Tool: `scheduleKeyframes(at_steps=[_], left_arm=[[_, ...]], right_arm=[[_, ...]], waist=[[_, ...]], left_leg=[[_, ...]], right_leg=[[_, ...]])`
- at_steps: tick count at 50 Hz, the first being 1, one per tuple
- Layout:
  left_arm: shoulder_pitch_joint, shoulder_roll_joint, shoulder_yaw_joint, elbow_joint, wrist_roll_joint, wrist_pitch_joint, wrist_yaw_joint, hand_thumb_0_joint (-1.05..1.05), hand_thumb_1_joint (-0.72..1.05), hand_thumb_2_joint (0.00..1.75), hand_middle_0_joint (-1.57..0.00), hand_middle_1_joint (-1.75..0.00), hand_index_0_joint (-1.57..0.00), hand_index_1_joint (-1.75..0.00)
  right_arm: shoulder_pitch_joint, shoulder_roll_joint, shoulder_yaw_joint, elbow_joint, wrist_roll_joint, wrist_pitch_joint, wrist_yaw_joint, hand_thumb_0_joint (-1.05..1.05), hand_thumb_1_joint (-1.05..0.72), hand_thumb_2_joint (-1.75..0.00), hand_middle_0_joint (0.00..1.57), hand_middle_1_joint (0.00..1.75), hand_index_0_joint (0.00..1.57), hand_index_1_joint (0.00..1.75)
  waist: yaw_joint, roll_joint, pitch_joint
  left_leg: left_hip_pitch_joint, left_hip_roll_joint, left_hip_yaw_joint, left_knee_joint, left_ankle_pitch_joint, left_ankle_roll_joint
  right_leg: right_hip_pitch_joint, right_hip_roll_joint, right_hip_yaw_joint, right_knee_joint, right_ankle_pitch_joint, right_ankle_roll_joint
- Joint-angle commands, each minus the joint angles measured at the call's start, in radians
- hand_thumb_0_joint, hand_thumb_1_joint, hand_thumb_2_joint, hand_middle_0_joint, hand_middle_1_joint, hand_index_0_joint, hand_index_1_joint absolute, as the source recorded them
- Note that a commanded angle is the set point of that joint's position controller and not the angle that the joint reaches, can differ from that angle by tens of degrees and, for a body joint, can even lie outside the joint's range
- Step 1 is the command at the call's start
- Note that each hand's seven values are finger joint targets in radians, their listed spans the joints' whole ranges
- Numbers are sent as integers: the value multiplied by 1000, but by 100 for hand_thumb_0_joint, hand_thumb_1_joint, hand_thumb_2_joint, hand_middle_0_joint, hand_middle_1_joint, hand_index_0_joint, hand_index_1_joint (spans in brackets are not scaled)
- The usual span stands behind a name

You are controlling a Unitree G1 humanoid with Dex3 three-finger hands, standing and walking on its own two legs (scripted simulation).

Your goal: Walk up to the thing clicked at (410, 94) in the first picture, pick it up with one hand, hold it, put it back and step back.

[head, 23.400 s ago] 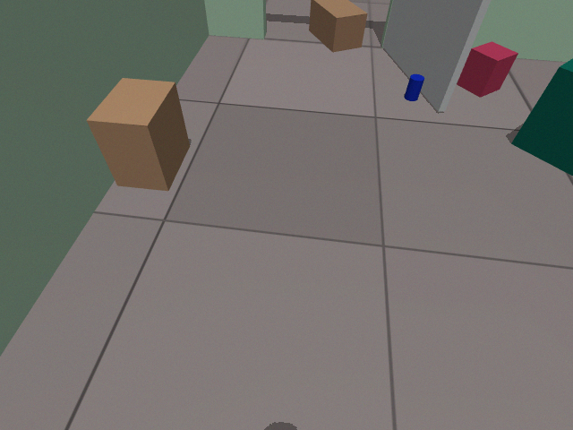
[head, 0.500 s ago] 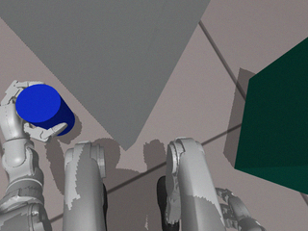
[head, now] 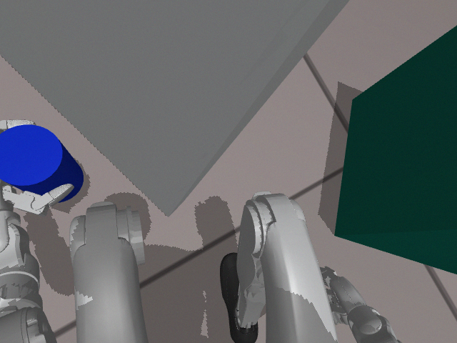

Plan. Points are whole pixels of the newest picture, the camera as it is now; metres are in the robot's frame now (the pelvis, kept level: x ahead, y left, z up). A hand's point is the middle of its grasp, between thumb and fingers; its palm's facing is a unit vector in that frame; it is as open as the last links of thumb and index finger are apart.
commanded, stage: crouch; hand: left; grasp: from the side
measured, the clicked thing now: (44, 168) +0.39 +0.26 -0.11
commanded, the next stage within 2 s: lower in 0.08 s
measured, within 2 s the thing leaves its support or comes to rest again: rests again in 1.34 s
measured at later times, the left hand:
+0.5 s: hand (46, 174) +0.39 +0.27 -0.15, palm faces +0.29 -0.96 -0.03, open 11.8 cm
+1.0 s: hand (51, 178) +0.39 +0.28 -0.19, palm faces +0.33 -0.94 -0.02, open 11.8 cm
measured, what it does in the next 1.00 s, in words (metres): stands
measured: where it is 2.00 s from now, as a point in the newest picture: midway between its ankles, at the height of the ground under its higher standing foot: (186, 324)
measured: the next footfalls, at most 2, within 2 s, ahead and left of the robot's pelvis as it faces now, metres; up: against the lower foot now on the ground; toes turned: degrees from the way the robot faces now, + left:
none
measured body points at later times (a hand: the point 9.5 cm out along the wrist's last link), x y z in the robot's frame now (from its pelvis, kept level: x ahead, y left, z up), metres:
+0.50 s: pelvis +0.00 +0.01 -0.02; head +0.22 +0.12 +0.35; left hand +0.37 +0.32 -0.15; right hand +0.15 -0.26 -0.10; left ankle +0.08 +0.14 -0.27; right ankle +0.10 -0.12 -0.27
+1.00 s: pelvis -0.01 +0.01 -0.03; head +0.23 +0.15 +0.32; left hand +0.37 +0.33 -0.19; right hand +0.15 -0.25 -0.08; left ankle +0.08 +0.14 -0.27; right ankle +0.10 -0.12 -0.27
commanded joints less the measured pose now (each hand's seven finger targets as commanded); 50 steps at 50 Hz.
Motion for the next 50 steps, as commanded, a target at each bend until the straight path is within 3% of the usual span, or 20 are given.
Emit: scheduleKeyframes(at_steps=[1,3,7,10,14,16,18,20,21,24,25,26,28,30,37,41,42,44,50], left_arm=[[-256,234,42,-255,-40,-113,4,0,-1,124,-117,-134,-118,-135],[-235,250,52,-239,-35,-115,12,0,0,124,-117,-133,-118,-135],[-249,248,49,-258,-38,-128,19,0,-1,127,-120,-137,-121,-138],[-224,264,51,-251,-34,-132,18,0,-3,122,-121,-138,-122,-139],[-249,220,22,-131,-41,-147,29,0,-9,121,-120,-137,-121,-138],[-269,270,47,-117,-43,-170,35,0,-9,121,-121,-137,-123,-138],[-253,318,66,-90,-26,-187,38,0,-7,120,-121,-137,-123,-138],[-265,333,58,-90,-17,-208,39,0,-6,119,-122,-137,-123,-137],[-244,356,83,-81,-17,-216,42,0,-4,120,-121,-136,-123,-137],[-246,356,85,-91,-31,-233,40,0,-1,118,-121,-135,-123,-135],[-249,333,65,-97,-36,-240,38,0,-1,118,-119,-134,-121,-134],[-237,379,102,-70,-30,-239,47,0,0,119,-120,-135,-121,-135],[-246,376,81,-48,-18,-247,54,0,0,118,-117,-132,-118,-133],[-264,382,81,-41,-22,-259,62,0,-2,117,-118,-132,-119,-132],[-242,404,83,7,-18,-288,86,0,-3,118,-119,-133,-120,-133],[-263,412,73,40,-18,-307,104,0,-3,118,-119,-133,-121,-133],[-236,425,87,48,-15,-309,104,0,-1,119,-119,-134,-121,-134],[-241,436,83,65,-8,-315,112,0,0,120,-119,-134,-121,-134],[-234,455,98,67,-11,-339,133,0,1,120,-119,-133,-120,-133]], right_arm=[[102,-258,-61,-45,-9,-6,-12,0,-93,-92,20,30,20,30],[94,-256,-57,-45,-12,-2,-11,0,-93,-92,20,30,20,30],[81,-264,-48,-51,-20,1,-7,0,-93,-92,20,30,20,30],[74,-274,-41,-54,-24,0,-6,0,-94,-92,20,30,20,30],[53,-276,-10,-55,-32,2,-1,0,-94,-92,20,30,20,30],[41,-284,7,-62,-42,1,1,0,-94,-91,20,30,20,30],[23,-290,17,-68,-51,3,4,0,-93,-91,20,30,20,30],[8,-296,32,-76,-63,3,6,0,-94,-91,20,30,20,30],[13,-303,38,-79,-68,3,6,0,-93,-91,20,30,20,30],[2,-319,56,-86,-80,3,8,0,-94,-92,20,30,20,30],[-15,-323,65,-97,-81,-1,9,0,-94,-91,20,30,20,30],[-8,-333,67,-87,-85,2,7,0,-94,-92,20,30,20,30],[-23,-339,78,-89,-94,7,8,0,-94,-91,20,30,20,30],[-27,-341,92,-93,-102,8,11,0,-94,-91,20,30,20,30],[-54,-365,119,-104,-126,7,16,0,-93,-91,20,30,20,30],[-79,-374,140,-116,-134,6,20,0,-93,-91,20,30,20,30],[-80,-376,138,-114,-136,6,18,0,-93,-91,20,30,20,30],[-82,-382,154,-120,-143,8,21,0,-93,-91,20,30,20,30],[-101,-390,170,-126,-156,6,23,0,-92,-91,20,30,20,30]], waist=[[-1,309,-687],[9,300,-689],[-11,305,-661],[-5,332,-668],[-58,261,-575],[-58,244,-573],[-40,272,-557],[-52,292,-557],[-51,294,-572],[-61,345,-580],[-66,362,-575],[-63,384,-565],[-76,393,-528],[-92,386,-508],[-106,372,-490],[-126,365,-439],[-113,353,-448],[-128,367,-444],[-129,380,-432]], left_leg=[[447,-5,85,-266,153,32],[436,-4,87,-255,158,34],[434,-1,78,-249,121,34],[464,0,73,-248,151,29],[391,2,56,-214,117,35],[374,3,54,-195,103,40],[378,7,54,-202,80,37],[390,10,46,-200,72,33],[396,10,44,-196,90,32],[450,14,29,-201,141,18],[476,17,19,-208,151,13],[492,19,16,-208,169,10],[479,23,5,-211,152,5],[451,21,5,-195,137,10],[470,27,-11,-174,155,6],[437,27,-25,-179,103,7],[447,29,-22,-172,114,10],[448,31,-30,-170,125,6],[458,34,-39,-164,133,4]], right_leg=[[349,33,-68,-223,211,-45],[356,36,-67,-220,214,-44],[340,38,-77,-221,191,-43],[334,38,-82,-205,213,-46],[323,42,-98,-205,200,-39],[347,47,-100,-212,190,-33],[340,48,-104,-205,163,-36],[336,50,-111,-197,160,-38],[364,52,-111,-196,178,-37],[359,51,-123,-172,217,-40],[344,50,-131,-165,222,-42],[344,51,-135,-158,233,-43],[325,51,-144,-150,223,-45],[342,52,-147,-158,225,-41],[368,57,-166,-152,248,-34],[360,61,-183,-156,212,-32],[369,63,-181,-158,223,-31],[386,64,-189,-151,233,-28],[396,71,-200,-148,245,-28]])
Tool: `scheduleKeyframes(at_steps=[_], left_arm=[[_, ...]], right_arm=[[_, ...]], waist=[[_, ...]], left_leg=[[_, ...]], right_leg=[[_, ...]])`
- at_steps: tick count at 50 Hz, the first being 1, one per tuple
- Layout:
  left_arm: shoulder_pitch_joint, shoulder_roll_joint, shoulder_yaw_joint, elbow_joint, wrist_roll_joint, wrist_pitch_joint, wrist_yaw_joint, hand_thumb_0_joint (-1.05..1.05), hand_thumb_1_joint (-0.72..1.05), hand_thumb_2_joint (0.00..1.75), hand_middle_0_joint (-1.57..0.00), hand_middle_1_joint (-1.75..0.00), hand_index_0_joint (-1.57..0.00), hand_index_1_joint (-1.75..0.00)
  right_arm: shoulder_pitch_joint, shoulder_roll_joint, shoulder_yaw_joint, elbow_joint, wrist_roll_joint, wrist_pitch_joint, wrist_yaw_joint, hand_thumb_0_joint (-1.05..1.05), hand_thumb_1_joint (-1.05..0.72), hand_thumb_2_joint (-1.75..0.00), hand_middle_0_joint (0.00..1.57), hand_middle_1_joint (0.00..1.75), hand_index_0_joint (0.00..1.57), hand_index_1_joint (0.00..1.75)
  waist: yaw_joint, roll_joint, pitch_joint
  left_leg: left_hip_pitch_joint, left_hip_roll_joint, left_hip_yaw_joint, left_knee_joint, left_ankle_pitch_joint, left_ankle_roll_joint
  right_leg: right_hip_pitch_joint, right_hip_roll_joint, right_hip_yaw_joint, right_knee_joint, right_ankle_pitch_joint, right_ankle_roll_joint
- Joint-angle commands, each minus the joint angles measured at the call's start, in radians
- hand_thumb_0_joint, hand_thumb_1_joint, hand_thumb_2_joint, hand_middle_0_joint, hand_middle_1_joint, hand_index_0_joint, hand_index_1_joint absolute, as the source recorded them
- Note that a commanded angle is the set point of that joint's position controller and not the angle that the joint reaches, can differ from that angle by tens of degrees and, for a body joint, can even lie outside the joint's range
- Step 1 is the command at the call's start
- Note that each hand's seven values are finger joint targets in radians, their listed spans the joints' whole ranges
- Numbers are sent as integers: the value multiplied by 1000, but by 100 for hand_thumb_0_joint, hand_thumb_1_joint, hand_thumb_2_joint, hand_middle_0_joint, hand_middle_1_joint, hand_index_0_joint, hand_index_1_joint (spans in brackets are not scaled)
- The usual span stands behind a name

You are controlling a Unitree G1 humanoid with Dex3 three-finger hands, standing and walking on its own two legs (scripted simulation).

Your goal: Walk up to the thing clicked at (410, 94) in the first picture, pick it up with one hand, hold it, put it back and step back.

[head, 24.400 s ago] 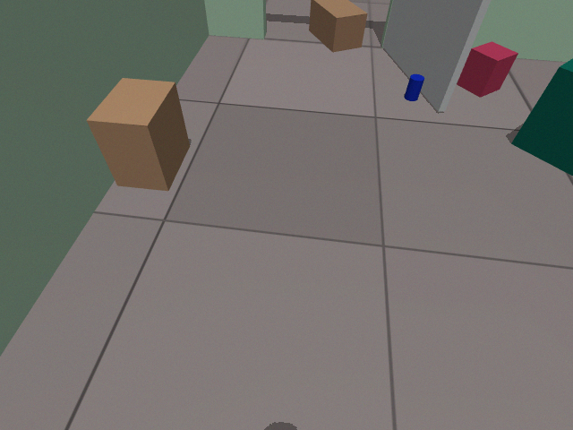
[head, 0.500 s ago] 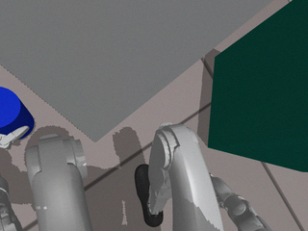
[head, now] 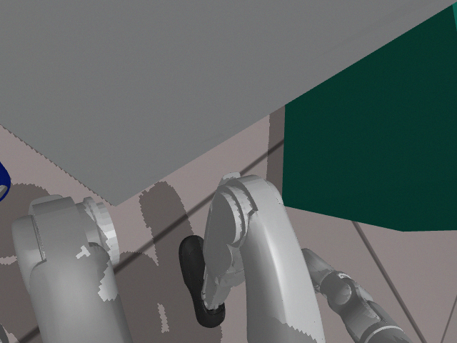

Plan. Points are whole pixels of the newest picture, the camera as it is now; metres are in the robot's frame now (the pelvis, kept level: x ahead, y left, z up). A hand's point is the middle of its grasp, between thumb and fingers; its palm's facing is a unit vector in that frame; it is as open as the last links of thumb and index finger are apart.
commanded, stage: lower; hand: left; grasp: from the side
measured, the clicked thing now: out of the picture +0.38 +0.29 -0.19
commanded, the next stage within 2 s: loosen in 0.60 s
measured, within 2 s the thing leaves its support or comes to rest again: rests again in 0.34 s
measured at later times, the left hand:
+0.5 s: hand out of the picture +0.38 +0.30 -0.19, palm faces +0.43 -0.90 -0.02, open 11.8 cm
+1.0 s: hand out of the picture +0.38 +0.30 -0.18, palm faces +0.43 -0.90 -0.01, open 12.2 cm
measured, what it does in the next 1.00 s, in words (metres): stands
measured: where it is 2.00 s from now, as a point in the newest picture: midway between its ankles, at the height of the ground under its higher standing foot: (149, 320)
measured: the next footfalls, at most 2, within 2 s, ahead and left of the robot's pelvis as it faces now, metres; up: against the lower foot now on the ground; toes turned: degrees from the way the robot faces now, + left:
none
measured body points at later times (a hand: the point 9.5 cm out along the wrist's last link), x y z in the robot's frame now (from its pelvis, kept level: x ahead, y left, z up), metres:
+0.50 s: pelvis -0.01 +0.01 +0.00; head +0.22 +0.19 +0.34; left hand +0.35 +0.35 -0.18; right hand +0.18 -0.24 -0.04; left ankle +0.08 +0.13 -0.25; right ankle +0.13 -0.12 -0.25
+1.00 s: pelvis -0.01 +0.01 +0.00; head +0.21 +0.20 +0.34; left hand +0.35 +0.35 -0.18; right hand +0.18 -0.23 -0.04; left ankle +0.08 +0.13 -0.25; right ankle +0.13 -0.12 -0.25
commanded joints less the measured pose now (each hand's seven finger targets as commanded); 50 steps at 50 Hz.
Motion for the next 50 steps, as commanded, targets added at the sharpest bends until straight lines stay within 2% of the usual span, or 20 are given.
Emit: scheduleKeyframes(at_steps=[1,3,5,7,8,11,12,23,24,25,28,29,31,33,35,36,42,44,46,50], left_arm=[[-211,233,35,-198,-21,-128,16,0,1,119,-119,-132,-120,-133],[-226,247,26,-189,-12,-131,23,0,0,119,-119,-133,-121,-134],[-206,235,23,-171,-7,-133,30,0,0,121,-120,-135,-122,-135],[-214,256,27,-179,-4,-139,35,0,1,119,-119,-131,-120,-132],[-215,237,12,-179,-5,-141,35,0,3,119,-119,-132,-120,-132],[-209,251,16,-179,-6,-147,39,0,-1,118,-120,-132,-121,-132],[-218,236,5,-163,-7,-146,41,0,2,120,-120,-133,-121,-133],[-204,266,9,-129,4,-166,63,0,4,122,-122,-133,-123,-134],[-217,254,3,-145,1,-172,65,0,5,123,-123,-134,-124,-135],[-197,257,12,-144,0,-176,67,0,5,123,-121,-133,-122,-134],[-204,256,4,-129,3,-182,72,0,8,122,-122,-133,-123,-134],[-192,257,6,-123,3,-182,74,0,7,122,-122,-133,-123,-134],[-204,244,-5,-110,0,-182,75,0,8,124,-123,-133,-124,-134],[-190,252,-5,-101,-3,-184,75,0,7,123,-122,-133,-123,-134],[-186,248,-5,-78,-3,-187,77,0,7,124,-121,-133,-122,-134],[-181,246,-7,-80,-3,-188,76,0,6,116,-125,-130,-126,-130],[-183,243,-15,-72,-1,-188,78,0,-22,68,-93,-87,-95,-86],[-190,258,-14,-75,0,-189,78,0,-38,56,-77,-71,-79,-70],[-189,250,-25,-57,1,-184,76,0,-43,42,-63,-55,-64,-56],[-189,252,-23,-43,1,-181,75,0,-55,28,-52,-40,-52,-41]], right_arm=[[37,-337,-90,-31,-11,1,-21,0,-92,-91,20,30,20,30],[34,-341,-85,-30,-15,1,-22,0,-92,-91,20,30,20,30],[29,-342,-81,-33,-18,2,-21,0,-92,-91,20,30,20,30],[23,-345,-77,-37,-21,2,-20,0,-92,-91,20,30,20,30],[18,-349,-79,-40,-21,1,-20,0,-92,-91,20,30,20,30],[17,-349,-71,-42,-24,-3,-18,0,-92,-91,20,30,20,30],[13,-353,-71,-43,-23,-2,-19,0,-91,-91,20,30,20,30],[-1,-361,-55,-52,-31,-5,-15,0,-91,-91,20,30,20,30],[-3,-360,-51,-55,-35,-4,-14,0,-91,-91,20,30,20,30],[-1,-361,-53,-49,-36,-5,-15,0,-91,-91,20,30,20,30],[-2,-371,-49,-50,-38,-3,-13,0,-91,-91,20,30,20,30],[-7,-367,-49,-51,-37,-2,-14,0,-90,-91,20,30,20,30],[-6,-368,-45,-54,-38,0,-13,0,-90,-91,20,30,20,30],[-8,-366,-39,-52,-40,-2,-14,0,-90,-91,20,30,20,30],[-9,-368,-34,-56,-43,0,-13,0,-90,-90,20,30,20,30],[-16,-370,-35,-57,-43,1,-15,0,-90,-90,20,30,20,30],[-17,-366,-28,-65,-46,-1,-12,0,-91,-90,20,30,20,30],[-18,-370,-30,-64,-44,-1,-13,0,-91,-90,20,30,20,30],[-17,-371,-30,-64,-44,-1,-13,0,-91,-90,20,30,20,30],[-17,-371,-27,-68,-42,0,-13,0,-92,-90,20,30,20,30]], waist=[[-50,515,-655],[-65,520,-637],[-68,518,-621],[-66,536,-617],[-74,524,-605],[-69,525,-617],[-81,529,-594],[-79,514,-554],[-89,516,-564],[-78,526,-566],[-97,546,-544],[-85,530,-543],[-100,519,-537],[-92,508,-547],[-101,497,-533],[-95,488,-512],[-99,478,-528],[-95,485,-513],[-103,475,-506],[-101,473,-484]], left_leg=[[414,45,107,-304,146,6],[398,46,106,-299,143,8],[410,50,95,-310,143,3],[408,49,96,-309,126,4],[407,50,93,-311,118,4],[415,52,90,-305,124,4],[414,53,85,-310,125,2],[398,59,70,-312,92,4],[405,58,66,-312,94,2],[427,61,65,-311,117,-1],[430,62,47,-325,120,-7],[424,62,54,-318,117,-3],[416,61,53,-311,117,-2],[414,60,58,-297,129,2],[406,61,52,-300,126,2],[399,61,51,-302,114,3],[397,62,52,-302,95,6],[397,65,50,-305,85,7],[386,64,52,-302,77,9],[372,64,46,-310,53,8]], right_leg=[[316,30,-94,-188,209,-63],[313,31,-95,-186,211,-63],[304,33,-107,-183,207,-63],[302,35,-108,-184,197,-65],[292,34,-113,-185,190,-64],[305,39,-116,-183,199,-63],[292,37,-121,-179,197,-62],[288,45,-140,-181,176,-62],[297,44,-143,-182,181,-59],[295,45,-141,-174,198,-60],[282,43,-153,-165,201,-60],[283,44,-150,-171,202,-59],[291,46,-153,-176,202,-57],[303,50,-149,-180,214,-57],[302,51,-157,-182,209,-56],[293,50,-158,-184,201,-55],[303,55,-160,-190,186,-55],[287,55,-158,-187,182,-56],[288,56,-159,-190,177,-56],[279,57,-165,-192,159,-56]])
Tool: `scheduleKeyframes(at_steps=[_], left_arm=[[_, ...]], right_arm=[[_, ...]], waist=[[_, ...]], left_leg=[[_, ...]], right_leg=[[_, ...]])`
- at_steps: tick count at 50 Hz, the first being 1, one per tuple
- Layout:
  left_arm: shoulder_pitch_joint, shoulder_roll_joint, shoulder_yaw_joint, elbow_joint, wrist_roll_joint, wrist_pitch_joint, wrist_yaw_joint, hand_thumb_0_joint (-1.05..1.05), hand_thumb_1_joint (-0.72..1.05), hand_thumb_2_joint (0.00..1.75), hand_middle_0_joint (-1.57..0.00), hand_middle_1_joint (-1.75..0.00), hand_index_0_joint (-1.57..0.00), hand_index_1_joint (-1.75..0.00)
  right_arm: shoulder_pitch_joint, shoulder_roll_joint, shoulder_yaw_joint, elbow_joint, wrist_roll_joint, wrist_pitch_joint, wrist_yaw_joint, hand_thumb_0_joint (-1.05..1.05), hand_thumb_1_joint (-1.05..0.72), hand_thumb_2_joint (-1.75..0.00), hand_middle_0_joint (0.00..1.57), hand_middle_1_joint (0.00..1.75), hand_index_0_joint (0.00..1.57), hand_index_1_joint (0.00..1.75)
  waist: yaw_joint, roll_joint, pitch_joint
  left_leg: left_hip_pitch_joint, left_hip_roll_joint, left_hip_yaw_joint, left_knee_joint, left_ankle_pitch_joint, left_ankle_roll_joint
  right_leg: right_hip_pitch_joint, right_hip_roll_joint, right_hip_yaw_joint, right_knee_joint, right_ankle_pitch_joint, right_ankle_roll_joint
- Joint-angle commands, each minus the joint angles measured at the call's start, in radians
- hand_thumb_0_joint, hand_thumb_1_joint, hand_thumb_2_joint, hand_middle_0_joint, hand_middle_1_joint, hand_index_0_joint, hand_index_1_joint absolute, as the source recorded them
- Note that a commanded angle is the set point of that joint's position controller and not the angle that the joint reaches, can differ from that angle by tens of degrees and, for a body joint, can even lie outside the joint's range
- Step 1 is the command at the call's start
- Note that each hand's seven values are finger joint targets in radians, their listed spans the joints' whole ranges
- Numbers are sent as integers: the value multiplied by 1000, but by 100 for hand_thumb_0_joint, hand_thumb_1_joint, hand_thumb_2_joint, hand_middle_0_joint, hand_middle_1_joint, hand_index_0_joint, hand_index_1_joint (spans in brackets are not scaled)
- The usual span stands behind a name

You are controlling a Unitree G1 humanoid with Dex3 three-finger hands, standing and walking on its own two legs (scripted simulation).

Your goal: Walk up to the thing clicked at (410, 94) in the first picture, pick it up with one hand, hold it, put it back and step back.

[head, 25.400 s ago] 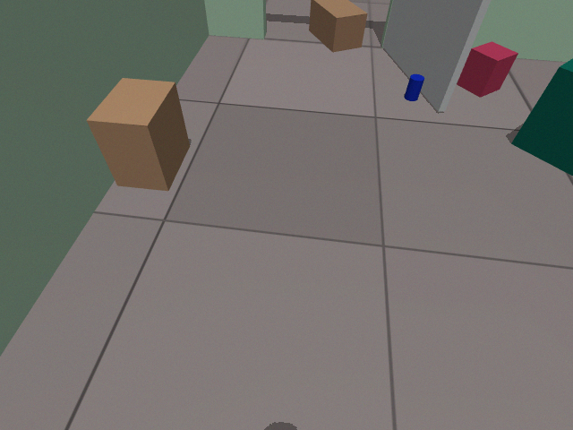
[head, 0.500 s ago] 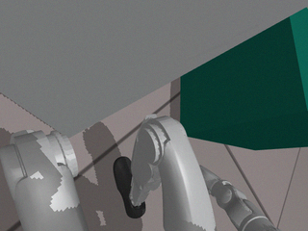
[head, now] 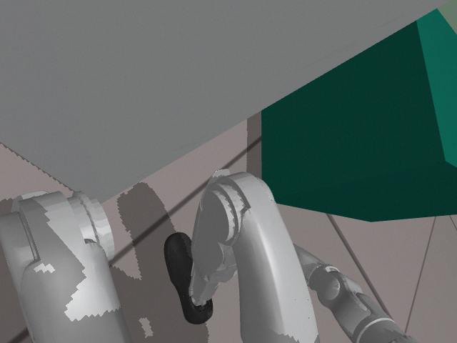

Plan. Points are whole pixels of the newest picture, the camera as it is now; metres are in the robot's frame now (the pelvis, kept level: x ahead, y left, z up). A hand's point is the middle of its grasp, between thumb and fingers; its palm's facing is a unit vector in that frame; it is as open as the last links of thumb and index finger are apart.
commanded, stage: open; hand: left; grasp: from the side
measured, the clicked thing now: out of the picture +0.38 +0.30 -0.20
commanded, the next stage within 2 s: withdraw in 0.18 s
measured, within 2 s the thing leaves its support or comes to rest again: neither
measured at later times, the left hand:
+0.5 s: hand out of the picture +0.37 +0.32 -0.17, palm faces +0.47 -0.88 +0.00, open 17.4 cm
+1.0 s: hand out of the picture +0.30 +0.40 -0.06, palm faces +0.42 -0.87 -0.28, open 17.4 cm
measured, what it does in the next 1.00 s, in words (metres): rises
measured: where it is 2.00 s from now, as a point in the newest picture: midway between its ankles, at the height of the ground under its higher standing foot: (137, 322)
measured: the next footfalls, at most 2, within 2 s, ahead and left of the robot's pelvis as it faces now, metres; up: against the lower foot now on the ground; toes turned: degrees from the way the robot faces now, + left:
none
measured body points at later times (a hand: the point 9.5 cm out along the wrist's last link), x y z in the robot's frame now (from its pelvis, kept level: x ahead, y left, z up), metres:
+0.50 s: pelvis +0.00 +0.00 +0.00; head +0.20 +0.20 +0.34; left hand +0.34 +0.37 -0.17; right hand +0.19 -0.23 -0.03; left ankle +0.08 +0.13 -0.24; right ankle +0.14 -0.12 -0.24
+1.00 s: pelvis +0.01 -0.01 +0.05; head +0.18 +0.14 +0.44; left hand +0.27 +0.44 -0.04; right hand +0.24 -0.22 -0.03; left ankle +0.08 +0.13 -0.24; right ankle +0.14 -0.12 -0.24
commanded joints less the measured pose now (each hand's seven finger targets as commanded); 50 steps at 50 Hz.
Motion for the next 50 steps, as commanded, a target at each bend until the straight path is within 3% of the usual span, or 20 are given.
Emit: scheduleKeyframes(at_steps=[1,15,18,21,24,26,29,31,32,33,34,37,39,40,41,42,43,45,47,50], left_arm=[[-183,167,3,-129,-6,-68,0,0,-55,27,-48,-38,-48,-38],[-182,162,-11,-128,-4,-70,-2,0,-61,7,-9,-4,-8,-5],[-204,199,5,-159,-8,-75,-13,0,-55,8,-7,-1,-6,-2],[-176,277,71,-232,-5,-65,-23,0,-55,9,-6,-2,-6,-2],[-163,273,92,-330,-11,-32,-40,0,-53,9,-6,-2,-5,-3],[-147,284,90,-425,-8,7,-58,0,-54,9,-6,-1,-6,-2],[-100,219,52,-474,-24,92,-108,0,-55,8,-6,-2,-6,-3],[-94,111,-30,-493,-51,144,-152,0,-58,7,-6,-2,-6,-3],[-46,120,-3,-502,-63,171,-163,0,-59,6,-6,-2,-6,-2],[-26,63,-46,-467,-74,203,-178,0,-61,6,-6,-2,-6,-2],[-47,108,8,-529,-89,216,-182,0,-61,5,-5,-2,-5,-1],[-50,63,-13,-600,-120,256,-217,0,-60,4,-4,-1,-5,0],[24,12,-28,-533,-126,289,-235,0,-58,4,-3,-1,-5,0],[0,35,-9,-581,-127,290,-241,0,-50,8,-3,0,-1,0],[30,262,75,-554,38,356,-192,0,-51,8,-5,-2,-3,-4],[-3,220,66,-594,24,389,-180,0,-51,8,-6,-3,-4,-4],[-64,157,8,-681,30,408,-177,0,-53,8,-5,-3,-3,-5],[-14,223,58,-728,60,476,-148,0,-56,9,-7,-5,-5,-6],[-56,302,94,-805,89,540,-121,0,-49,14,-7,-8,-6,-8],[58,201,57,-802,111,640,-95,0,-52,7,-5,-6,-5,-6]], right_arm=[[25,-363,-119,-24,-2,9,-22,0,-92,-90,20,30,20,30],[19,-367,-117,-33,-2,9,-18,0,-90,-90,20,30,20,30],[17,-368,-115,-31,1,9,-22,0,-89,-90,20,30,20,30],[32,-364,-123,-35,4,18,-28,0,-89,-90,20,30,20,30],[53,-366,-149,-39,13,23,-32,0,-90,-90,20,30,20,30],[62,-362,-172,-51,28,24,-35,0,-90,-90,20,30,20,30],[96,-354,-219,-47,64,28,-43,0,-90,-90,20,30,20,30],[97,-336,-239,-51,95,22,-46,0,-90,-90,20,30,20,30],[106,-338,-257,-54,109,19,-48,0,-89,-90,20,30,20,30],[133,-315,-258,-25,122,22,-49,0,-89,-90,20,30,20,30],[121,-327,-277,-50,135,19,-52,0,-89,-90,20,30,20,30],[148,-303,-301,-40,165,17,-53,0,-87,-89,20,30,20,30],[147,-282,-313,-48,183,14,-56,0,-86,-89,20,30,20,30],[150,-282,-326,-45,189,12,-59,0,-80,-89,20,30,20,30],[190,-252,-381,-21,228,25,-76,0,-88,-91,20,30,20,30],[187,-252,-393,-52,239,34,-81,0,-91,-91,20,30,20,30],[198,-234,-397,-55,246,39,-78,0,-91,-91,20,30,20,30],[226,-217,-423,-41,270,48,-87,0,-94,-92,20,30,20,30],[254,-202,-444,-32,288,55,-99,0,-90,-90,20,30,20,30],[289,-169,-480,-26,308,70,-108,0,-90,-90,20,30,20,30]], waist=[[-109,520,-550],[-109,531,-533],[-103,541,-534],[-64,596,-593],[-56,653,-625],[-23,707,-678],[-15,712,-701],[-26,669,-660],[1,644,-668],[1,598,-644],[22,588,-653],[43,580,-685],[48,518,-672],[59,514,-677],[130,617,-785],[113,644,-818],[102,662,-847],[143,706,-881],[151,713,-920],[164,645,-949]], left_leg=[[345,53,101,-343,61,-11],[357,57,92,-354,56,-15],[353,58,93,-353,59,-11],[395,60,107,-363,99,-16],[424,59,118,-388,108,-21],[458,58,129,-416,121,-27],[451,52,143,-438,112,-25],[389,43,148,-450,63,-16],[388,44,148,-458,63,-14],[348,39,149,-463,27,-8],[346,40,145,-472,16,-5],[345,35,148,-487,-8,-1],[300,28,163,-485,-26,8],[303,28,168,-487,-29,11],[437,35,200,-560,8,11],[446,41,199,-583,8,9],[451,39,206,-596,-1,8],[500,36,228,-634,22,5],[500,31,250,-629,48,12],[517,22,272,-652,85,17]], right_leg=[[241,27,-127,-173,134,-71],[227,27,-130,-171,131,-72],[230,26,-125,-168,132,-72],[254,26,-112,-165,155,-77],[250,19,-101,-164,162,-81],[238,14,-87,-161,167,-88],[199,9,-69,-173,165,-92],[156,3,-65,-185,134,-92],[143,1,-64,-186,131,-92],[131,0,-61,-201,95,-90],[115,-4,-58,-200,88,-89],[90,-10,-44,-198,63,-94],[87,-10,-32,-219,38,-95],[85,-11,-25,-223,34,-96],[117,-21,10,-266,33,-102],[105,-21,17,-269,34,-102],[99,-21,24,-274,32,-106],[98,-28,43,-284,37,-111],[98,-28,63,-299,46,-115],[120,-35,85,-341,63,-117]])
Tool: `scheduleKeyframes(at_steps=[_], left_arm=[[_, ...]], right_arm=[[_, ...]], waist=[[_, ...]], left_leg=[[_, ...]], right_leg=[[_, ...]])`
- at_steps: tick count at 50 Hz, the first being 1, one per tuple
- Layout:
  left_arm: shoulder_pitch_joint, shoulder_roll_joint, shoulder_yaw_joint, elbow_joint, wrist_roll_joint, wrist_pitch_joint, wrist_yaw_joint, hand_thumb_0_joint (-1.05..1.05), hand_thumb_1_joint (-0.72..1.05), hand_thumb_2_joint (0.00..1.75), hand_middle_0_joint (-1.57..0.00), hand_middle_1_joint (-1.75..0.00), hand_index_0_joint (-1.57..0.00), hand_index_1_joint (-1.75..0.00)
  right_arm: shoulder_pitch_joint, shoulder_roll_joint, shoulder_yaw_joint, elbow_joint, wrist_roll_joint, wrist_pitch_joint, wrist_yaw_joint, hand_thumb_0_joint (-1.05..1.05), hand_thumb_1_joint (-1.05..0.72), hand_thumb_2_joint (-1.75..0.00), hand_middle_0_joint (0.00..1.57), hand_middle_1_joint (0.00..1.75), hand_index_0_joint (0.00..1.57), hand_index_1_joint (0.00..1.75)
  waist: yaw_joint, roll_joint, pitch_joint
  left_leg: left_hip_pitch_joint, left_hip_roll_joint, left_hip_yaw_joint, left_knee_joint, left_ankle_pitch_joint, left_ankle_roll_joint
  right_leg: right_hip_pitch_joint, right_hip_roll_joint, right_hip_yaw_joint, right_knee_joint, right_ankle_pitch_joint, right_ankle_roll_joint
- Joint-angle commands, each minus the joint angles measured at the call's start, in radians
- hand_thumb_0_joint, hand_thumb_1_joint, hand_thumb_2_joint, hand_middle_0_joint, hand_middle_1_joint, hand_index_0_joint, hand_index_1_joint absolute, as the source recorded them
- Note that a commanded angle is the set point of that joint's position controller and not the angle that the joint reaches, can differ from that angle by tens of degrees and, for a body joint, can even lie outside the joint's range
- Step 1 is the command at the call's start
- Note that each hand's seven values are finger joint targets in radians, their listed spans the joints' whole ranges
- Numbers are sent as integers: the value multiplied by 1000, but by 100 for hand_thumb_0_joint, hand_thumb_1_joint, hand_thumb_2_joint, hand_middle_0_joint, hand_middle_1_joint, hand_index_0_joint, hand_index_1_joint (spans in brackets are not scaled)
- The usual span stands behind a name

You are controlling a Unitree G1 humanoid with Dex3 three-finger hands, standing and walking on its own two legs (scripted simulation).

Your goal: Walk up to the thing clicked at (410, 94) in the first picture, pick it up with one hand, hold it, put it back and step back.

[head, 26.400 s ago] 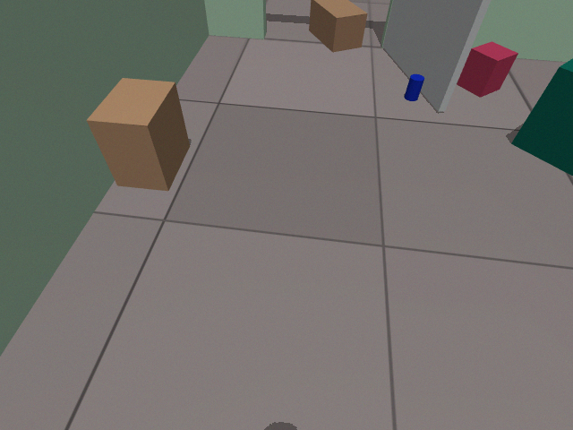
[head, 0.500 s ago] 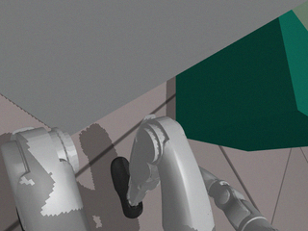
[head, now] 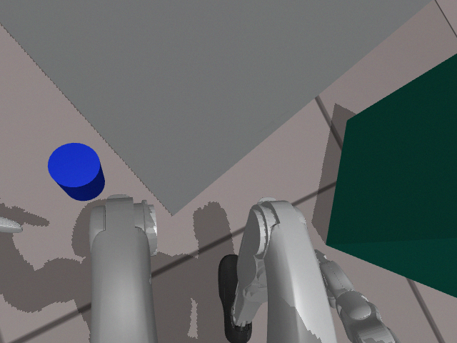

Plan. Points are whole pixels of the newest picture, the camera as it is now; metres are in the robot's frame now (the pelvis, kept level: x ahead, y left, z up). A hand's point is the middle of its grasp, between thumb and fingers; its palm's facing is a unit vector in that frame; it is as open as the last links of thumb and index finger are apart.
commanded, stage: home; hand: left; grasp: from the side
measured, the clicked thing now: (80, 174) +0.40 +0.27 -0.26
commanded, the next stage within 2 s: none
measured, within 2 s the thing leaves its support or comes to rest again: neither
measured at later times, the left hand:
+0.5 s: hand out of the picture +0.25 +0.31 +0.10, palm faces +0.30 -0.84 -0.45, open 17.3 cm
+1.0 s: hand out of the picture +0.24 +0.23 +0.31, palm faces +0.28 -0.90 -0.33, open 17.4 cm
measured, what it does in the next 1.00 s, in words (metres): rises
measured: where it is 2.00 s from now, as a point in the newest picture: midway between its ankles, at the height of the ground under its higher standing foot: (183, 322)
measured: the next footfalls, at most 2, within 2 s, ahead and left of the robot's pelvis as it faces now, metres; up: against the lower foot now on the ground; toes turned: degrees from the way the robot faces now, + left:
none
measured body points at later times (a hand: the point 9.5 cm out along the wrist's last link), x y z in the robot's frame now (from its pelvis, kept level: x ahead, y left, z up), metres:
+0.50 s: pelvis +0.03 -0.02 +0.20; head +0.20 +0.03 +0.61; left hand +0.23 +0.35 +0.13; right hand +0.26 -0.23 +0.08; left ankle +0.09 +0.13 -0.29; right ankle +0.12 -0.13 -0.29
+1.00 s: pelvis +0.10 +0.01 +0.37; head +0.13 +0.02 +0.82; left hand +0.22 +0.27 +0.34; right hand +0.29 -0.20 +0.29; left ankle +0.09 +0.13 -0.29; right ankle +0.12 -0.13 -0.29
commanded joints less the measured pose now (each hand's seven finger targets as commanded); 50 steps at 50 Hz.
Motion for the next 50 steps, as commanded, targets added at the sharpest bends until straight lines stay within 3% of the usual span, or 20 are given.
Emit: scheduleKeyframes(at_steps=[1,3,8,13,17,19,21,22,24,25,28,31,34,35,37,41,43,45,47,50], left_arm=[[-88,265,55,-276,9,68,59,0,-54,6,-5,-6,-5,-6],[-16,211,33,-298,18,133,74,0,-51,8,-6,-6,-5,-6],[87,84,-79,-413,24,286,112,0,-53,7,-5,-6,-5,-6],[197,132,-51,-641,18,403,169,0,-51,8,-5,-6,-5,-6],[267,90,-62,-729,12,475,208,0,-52,7,-5,-6,-5,-6],[363,21,-93,-672,13,517,223,0,-56,5,-5,-5,-5,-5],[375,5,-111,-718,12,538,238,0,-53,7,-5,-6,-5,-6],[433,-75,-165,-653,12,562,240,0,-54,6,-5,-5,-5,-5],[410,-52,-162,-736,8,578,256,0,-51,8,-5,-6,-5,-6],[443,-111,-212,-692,7,596,257,0,-50,8,-5,-6,-5,-6],[460,-159,-265,-719,7,632,270,0,-51,8,-5,-6,-5,-6],[475,-132,-264,-793,11,667,292,0,-51,8,-5,-6,-5,-6],[579,-228,-337,-746,12,709,305,0,-54,6,-5,-5,-5,-5],[537,-180,-312,-830,10,713,314,0,-52,7,-5,-6,-5,-6],[595,-231,-363,-819,14,736,322,0,-55,5,-5,-5,-5,-5],[660,-260,-405,-921,12,770,336,0,-55,6,-5,-5,-5,-5],[696,-297,-446,-945,9,786,338,0,-54,6,-5,-5,-5,-5],[722,-287,-442,-1016,10,793,344,0,-55,6,-5,-5,-5,-5],[761,-328,-491,-1034,10,801,338,0,-56,5,-5,-5,-5,-5],[793,-330,-486,-1077,11,803,333,0,-55,5,-5,-5,-5,-5]], right_arm=[[121,-253,-162,-49,38,11,-37,0,-90,-90,20,30,20,30],[128,-241,-189,-65,54,17,-43,0,-90,-90,20,30,20,30],[139,-222,-229,-113,95,26,-60,0,-89,-90,20,30,20,30],[139,-191,-235,-178,121,33,-91,0,-89,-90,20,30,20,30],[146,-152,-230,-191,127,29,-128,0,-90,-90,20,30,20,30],[148,-139,-227,-191,128,22,-145,0,-90,-90,20,30,20,30],[158,-130,-225,-191,127,12,-162,0,-90,-90,20,30,20,30],[160,-123,-220,-195,128,5,-169,0,-90,-90,20,30,20,30],[173,-113,-215,-207,127,-7,-182,0,-90,-90,20,30,20,30],[173,-102,-208,-207,128,-15,-188,0,-90,-90,20,30,20,30],[198,-99,-206,-205,125,-44,-206,0,-90,-90,20,30,20,30],[211,-94,-199,-216,125,-64,-224,0,-90,-90,20,30,20,30],[225,-83,-190,-213,123,-78,-240,0,-90,-90,20,30,20,30],[235,-83,-189,-217,124,-82,-247,0,-90,-90,20,30,20,30],[246,-74,-184,-218,120,-86,-257,0,-90,-90,20,30,20,30],[268,-63,-177,-237,114,-102,-278,0,-90,-90,20,30,20,30],[275,-53,-171,-244,111,-109,-283,0,-90,-90,20,30,20,30],[269,-47,-166,-268,110,-122,-289,0,-90,-90,20,30,20,30],[274,-43,-165,-271,106,-129,-294,0,-90,-90,20,30,20,30],[267,-43,-165,-290,103,-146,-295,0,-90,-90,20,30,20,30]], waist=[[32,450,-650],[49,381,-689],[38,254,-697],[80,175,-785],[75,180,-762],[71,184,-724],[67,186,-701],[52,166,-665],[55,186,-659],[38,156,-605],[25,182,-561],[37,177,-551],[35,190,-512],[47,206,-504],[38,211,-467],[37,220,-420],[32,221,-363],[43,209,-359],[29,191,-307],[37,162,-265]], left_leg=[[539,5,91,-434,46,-5],[563,2,98,-469,57,-1],[597,-3,98,-595,-45,12],[688,-12,142,-697,9,21],[776,-18,173,-776,58,24],[837,-22,180,-828,94,25],[903,-23,185,-878,140,24],[935,-22,183,-907,160,24],[990,-24,191,-955,183,23],[997,-24,189,-991,165,23],[1100,-24,192,-1073,182,18],[1196,-27,193,-1154,242,17],[1315,-25,189,-1248,314,8],[1347,-24,186,-1279,317,6],[1416,-22,187,-1336,353,-1],[1520,-25,190,-1434,402,-3],[1553,-22,184,-1485,398,-6],[1592,-21,181,-1519,415,-6],[1599,-23,181,-1548,393,-4],[1613,-21,176,-1584,381,-3]], right_leg=[[174,23,-30,-239,88,-78],[203,20,-17,-280,84,-78],[292,14,8,-440,-2,-68],[538,0,75,-607,4,-56],[697,-10,120,-730,44,-49],[752,-12,114,-769,87,-51],[809,-14,116,-820,130,-49],[818,-11,105,-842,154,-49],[898,-18,117,-905,179,-46],[920,-19,118,-946,157,-43],[991,-25,125,-1037,178,-44],[1103,-32,121,-1118,237,-43],[1174,-25,93,-1174,301,-48],[1198,-24,87,-1198,301,-48],[1248,-21,81,-1247,329,-48],[1365,-20,73,-1340,378,-44],[1393,-17,62,-1380,372,-43],[1444,-15,58,-1407,389,-44],[1456,-11,52,-1444,374,-41],[1483,-8,47,-1480,358,-39]])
